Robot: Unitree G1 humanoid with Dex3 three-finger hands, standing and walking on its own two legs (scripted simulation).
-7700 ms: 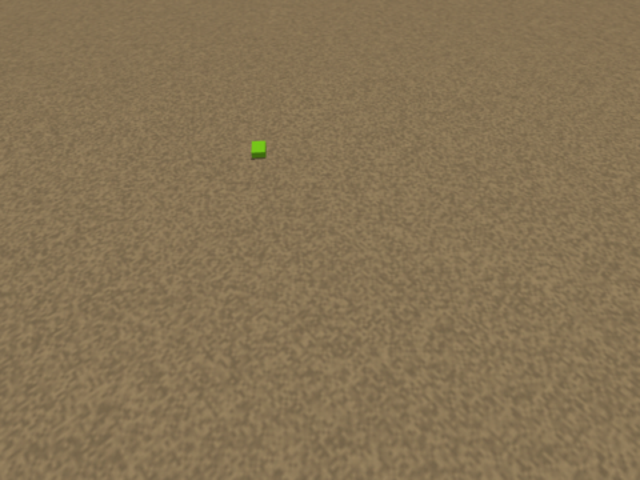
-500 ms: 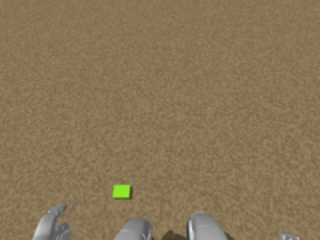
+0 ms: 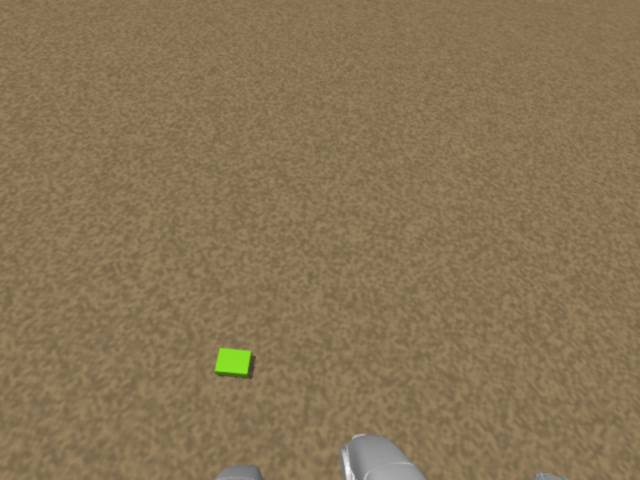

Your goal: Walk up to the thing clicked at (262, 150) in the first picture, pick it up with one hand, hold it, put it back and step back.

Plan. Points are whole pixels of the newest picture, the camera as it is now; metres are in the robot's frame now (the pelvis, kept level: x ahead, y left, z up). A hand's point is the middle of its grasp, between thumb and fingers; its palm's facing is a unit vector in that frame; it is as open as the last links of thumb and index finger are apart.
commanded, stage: walk up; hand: left
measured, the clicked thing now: (233, 362) +0.47 +0.21 -0.74
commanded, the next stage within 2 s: stand in 0.88 s
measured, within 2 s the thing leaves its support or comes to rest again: neither
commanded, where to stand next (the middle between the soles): +0.09 -0.01 m, yaw -4 degrees
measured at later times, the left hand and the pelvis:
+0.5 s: hand out of the picture +0.10 +0.24 -0.10, palm faces -0.04 -0.85 -0.53, open 7.4 cm; pelvis +0.03 -0.05 +0.00, yaw -2 degrees
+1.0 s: hand out of the picture +0.08 +0.23 -0.15, palm faces -0.10 -0.93 -0.35, open 7.4 cm; pelvis +0.00 -0.02 +0.00, yaw -3 degrees
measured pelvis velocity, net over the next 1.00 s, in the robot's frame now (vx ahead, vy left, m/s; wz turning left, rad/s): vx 0.00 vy -0.02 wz -0.05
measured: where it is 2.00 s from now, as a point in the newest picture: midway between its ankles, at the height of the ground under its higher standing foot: outside the picture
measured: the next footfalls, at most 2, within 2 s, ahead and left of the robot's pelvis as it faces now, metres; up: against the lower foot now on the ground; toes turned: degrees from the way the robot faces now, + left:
right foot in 0.22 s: +0.05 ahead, -0.14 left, +0.00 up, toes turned -5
left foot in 0.64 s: +0.09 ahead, +0.12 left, +0.00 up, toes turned -4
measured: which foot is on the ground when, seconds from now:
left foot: down 0.00-0.22, up 0.24-0.62, down 0.64-1.00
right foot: up 0.00-0.20, down 0.22-1.00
